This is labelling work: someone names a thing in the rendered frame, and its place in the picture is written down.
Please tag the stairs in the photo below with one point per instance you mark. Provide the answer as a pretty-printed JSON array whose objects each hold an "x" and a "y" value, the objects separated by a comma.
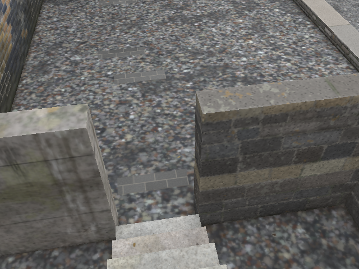
[{"x": 173, "y": 243}]

